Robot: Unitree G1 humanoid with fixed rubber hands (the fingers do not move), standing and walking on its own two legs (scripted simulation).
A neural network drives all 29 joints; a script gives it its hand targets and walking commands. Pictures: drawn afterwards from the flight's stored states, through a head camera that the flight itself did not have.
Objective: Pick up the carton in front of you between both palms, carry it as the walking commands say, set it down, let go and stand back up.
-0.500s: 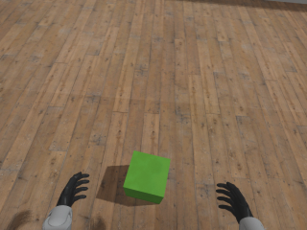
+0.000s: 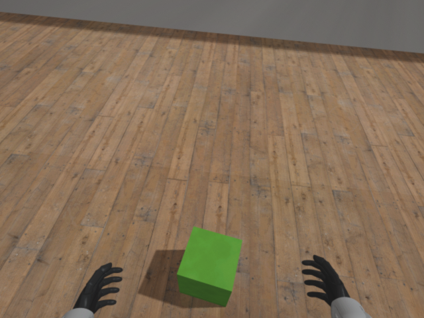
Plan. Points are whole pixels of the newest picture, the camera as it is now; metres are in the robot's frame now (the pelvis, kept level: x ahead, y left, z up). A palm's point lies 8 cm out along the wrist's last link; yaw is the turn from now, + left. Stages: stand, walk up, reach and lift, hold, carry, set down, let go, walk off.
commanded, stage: let go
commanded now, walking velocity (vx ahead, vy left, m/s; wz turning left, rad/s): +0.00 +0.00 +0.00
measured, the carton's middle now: (209, 267) +0.43 -0.01 -0.65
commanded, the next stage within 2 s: stand in 0.06 s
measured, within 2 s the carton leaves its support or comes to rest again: neither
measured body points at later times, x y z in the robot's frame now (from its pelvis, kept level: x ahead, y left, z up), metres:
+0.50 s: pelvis +0.03 +0.00 +0.00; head +0.04 +0.00 +0.45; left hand +0.16 +0.30 -0.09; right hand +0.18 -0.28 -0.10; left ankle +0.02 +0.12 -0.74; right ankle -0.03 -0.11 -0.74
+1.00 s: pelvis +0.03 +0.00 +0.00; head +0.03 +0.00 +0.45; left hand +0.14 +0.30 -0.10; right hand +0.16 -0.30 -0.10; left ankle +0.02 +0.12 -0.74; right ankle -0.03 -0.11 -0.74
